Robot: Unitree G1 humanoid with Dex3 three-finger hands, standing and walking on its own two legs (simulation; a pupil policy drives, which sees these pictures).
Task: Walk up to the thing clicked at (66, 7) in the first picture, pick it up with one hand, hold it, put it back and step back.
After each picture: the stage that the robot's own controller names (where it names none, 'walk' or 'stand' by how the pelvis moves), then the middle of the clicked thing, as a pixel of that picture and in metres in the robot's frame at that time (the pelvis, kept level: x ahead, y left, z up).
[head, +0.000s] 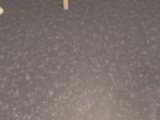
stand; (65, 0) +2.35 +0.26 -0.65
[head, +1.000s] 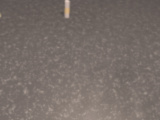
walk; (67, 9) +2.21 +0.20 -0.64
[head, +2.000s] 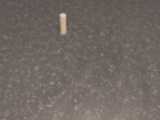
walk; (63, 24) +1.58 +0.18 -0.65
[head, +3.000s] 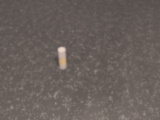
walk; (62, 58) +1.07 +0.17 -0.64
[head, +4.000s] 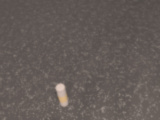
walk; (62, 95) +0.68 +0.21 -0.63
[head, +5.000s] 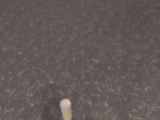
walk; (66, 110) +0.49 +0.14 -0.62
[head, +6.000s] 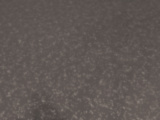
stand; out of the picture +0.41 +0.15 -0.65
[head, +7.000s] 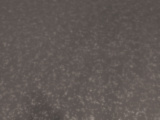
stand; out of the picture +0.39 +0.21 -0.66
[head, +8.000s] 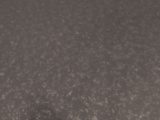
stand; out of the picture +0.41 +0.18 -0.66
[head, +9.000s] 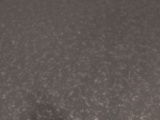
stand; out of the picture +0.40 +0.18 -0.66
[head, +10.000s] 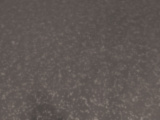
go down; out of the picture +0.40 +0.18 -0.66
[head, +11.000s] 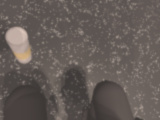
go down; (21, 48) +0.49 +0.20 -0.27
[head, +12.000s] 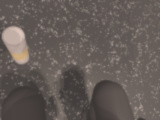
approach; (18, 48) +0.49 +0.20 -0.26
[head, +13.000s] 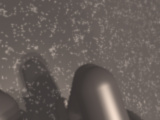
close in; out of the picture +0.47 +0.26 -0.17
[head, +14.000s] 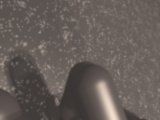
close; out of the picture +0.47 +0.27 -0.16
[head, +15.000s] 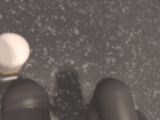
lift; (9, 61) +0.36 +0.23 -0.06
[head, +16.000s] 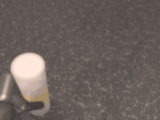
hold; (35, 90) +0.30 +0.15 +0.07
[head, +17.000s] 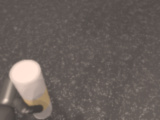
hold; (35, 94) +0.30 +0.15 +0.05
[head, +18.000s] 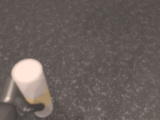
hold; (37, 93) +0.30 +0.15 +0.05
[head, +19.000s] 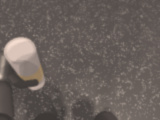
crouch; (29, 69) +0.39 +0.16 -0.02
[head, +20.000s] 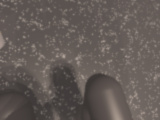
lower; out of the picture +0.50 +0.22 -0.05
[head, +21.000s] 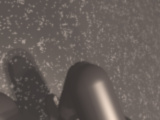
lower; out of the picture +0.45 +0.28 -0.17
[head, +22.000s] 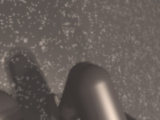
lower; out of the picture +0.45 +0.27 -0.17
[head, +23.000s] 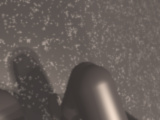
lower; out of the picture +0.45 +0.27 -0.17
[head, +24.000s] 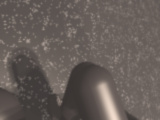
lower; out of the picture +0.45 +0.27 -0.17
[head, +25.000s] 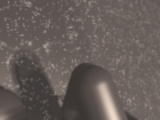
open; out of the picture +0.45 +0.26 -0.17
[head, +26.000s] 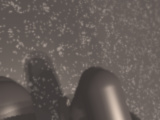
stand; out of the picture +0.45 +0.24 -0.18
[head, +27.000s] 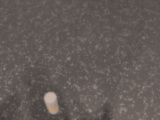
stand; (52, 104) +0.42 +0.15 -0.52
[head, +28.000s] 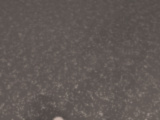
stand; out of the picture +0.41 +0.15 -0.60
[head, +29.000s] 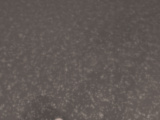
stand; out of the picture +0.40 +0.14 -0.60
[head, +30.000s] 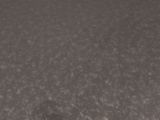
stand; out of the picture +0.42 +0.13 -0.65
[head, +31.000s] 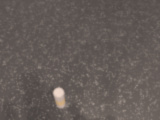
walk; (59, 98) +0.49 +0.14 -0.63
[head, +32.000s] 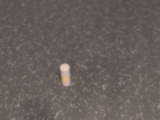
walk; (65, 75) +0.73 +0.14 -0.63
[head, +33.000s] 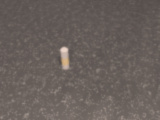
stand; (65, 59) +1.05 +0.19 -0.63
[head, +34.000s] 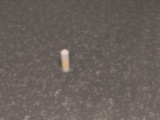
stand; (65, 61) +1.04 +0.17 -0.65
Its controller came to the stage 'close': yes
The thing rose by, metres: 0.69
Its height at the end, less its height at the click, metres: +0.00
